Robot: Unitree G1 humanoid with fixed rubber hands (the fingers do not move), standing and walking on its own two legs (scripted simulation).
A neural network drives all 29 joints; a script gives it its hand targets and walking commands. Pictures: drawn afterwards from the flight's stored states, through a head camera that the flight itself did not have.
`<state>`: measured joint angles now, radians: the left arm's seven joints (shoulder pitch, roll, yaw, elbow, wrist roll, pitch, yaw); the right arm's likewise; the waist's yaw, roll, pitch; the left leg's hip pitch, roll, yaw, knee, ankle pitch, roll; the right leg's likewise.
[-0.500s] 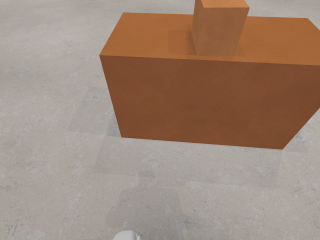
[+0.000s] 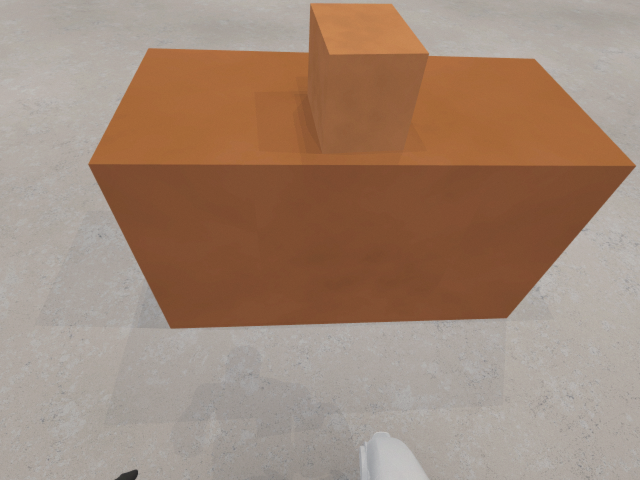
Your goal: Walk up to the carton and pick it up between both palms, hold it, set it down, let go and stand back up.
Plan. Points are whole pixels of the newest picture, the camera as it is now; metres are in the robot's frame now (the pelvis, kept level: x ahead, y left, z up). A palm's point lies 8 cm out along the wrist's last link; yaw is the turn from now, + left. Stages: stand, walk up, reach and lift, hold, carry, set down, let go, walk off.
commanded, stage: walk up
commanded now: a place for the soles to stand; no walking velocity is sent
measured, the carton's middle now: (357, 77) +0.92 -0.12 +0.06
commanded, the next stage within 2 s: none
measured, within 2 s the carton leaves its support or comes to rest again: neither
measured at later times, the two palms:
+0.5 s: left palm (209, 474) +0.17 +0.14 -0.13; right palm (542, 355) +0.31 -0.37 -0.09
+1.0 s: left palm (286, 305) +0.43 +0.04 -0.12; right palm (584, 333) +0.37 -0.50 -0.14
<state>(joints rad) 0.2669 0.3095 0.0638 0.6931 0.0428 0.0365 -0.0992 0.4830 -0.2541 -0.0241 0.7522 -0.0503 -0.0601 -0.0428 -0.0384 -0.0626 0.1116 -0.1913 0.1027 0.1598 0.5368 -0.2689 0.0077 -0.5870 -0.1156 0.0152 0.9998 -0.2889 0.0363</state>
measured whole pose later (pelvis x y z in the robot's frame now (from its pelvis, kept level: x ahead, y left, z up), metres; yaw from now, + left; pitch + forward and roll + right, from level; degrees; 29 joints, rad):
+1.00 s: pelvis +0.33 -0.23 -0.03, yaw +5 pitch -3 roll +0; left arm 0.25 0.27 0.03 0.66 0.03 0.00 -0.04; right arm 0.42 -0.30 -0.04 0.70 -0.02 -0.01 -0.01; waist -0.05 0.01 0.12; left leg -0.31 0.13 -0.05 0.81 -0.44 -0.03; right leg -0.43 -0.10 -0.02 0.73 -0.27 0.06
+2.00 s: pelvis +0.35 -0.23 +0.00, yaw +9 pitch -1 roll +0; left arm 0.36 0.28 0.00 0.67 0.01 -0.01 0.01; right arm 0.27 -0.28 0.00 0.75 -0.02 0.04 0.05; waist -0.01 0.00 0.03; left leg -0.27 -0.01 0.07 0.57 -0.29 0.04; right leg -0.28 -0.05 -0.03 0.55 -0.26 0.02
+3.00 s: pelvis +0.41 -0.13 +0.00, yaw -4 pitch -2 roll +1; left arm 0.20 0.27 0.00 0.70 0.00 0.03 -0.03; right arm 0.32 -0.29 0.01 0.66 0.00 0.01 0.01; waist -0.01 -0.03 0.05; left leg -0.23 0.10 0.17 0.59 -0.32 -0.02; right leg -0.29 0.03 0.05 0.61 -0.29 -0.01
